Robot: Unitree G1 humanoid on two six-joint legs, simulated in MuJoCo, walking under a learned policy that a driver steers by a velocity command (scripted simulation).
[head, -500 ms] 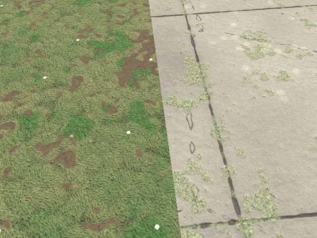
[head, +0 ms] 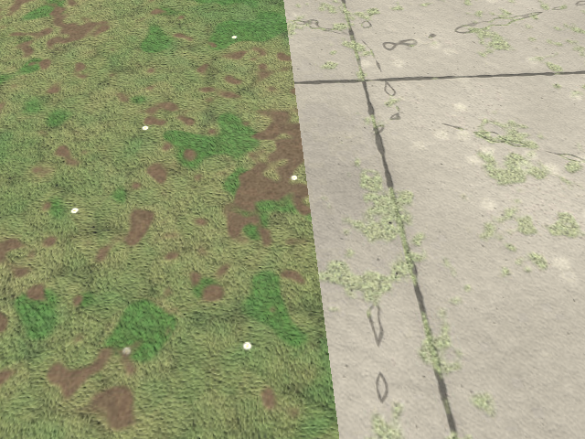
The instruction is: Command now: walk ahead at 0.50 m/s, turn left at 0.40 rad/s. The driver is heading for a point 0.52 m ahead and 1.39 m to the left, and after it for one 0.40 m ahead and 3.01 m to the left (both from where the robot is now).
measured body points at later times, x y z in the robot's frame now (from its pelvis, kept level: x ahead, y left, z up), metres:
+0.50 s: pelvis +0.28 -0.03 +0.00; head +0.30 -0.03 +0.45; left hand +0.35 +0.27 -0.09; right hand +0.43 -0.28 -0.12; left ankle +0.17 +0.08 -0.65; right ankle +0.34 -0.12 -0.74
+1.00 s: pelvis +0.49 +0.12 -0.01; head +0.52 +0.16 +0.44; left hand +0.41 +0.42 -0.13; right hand +0.78 +0.00 -0.10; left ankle +0.50 +0.22 -0.74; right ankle +0.48 -0.07 -0.64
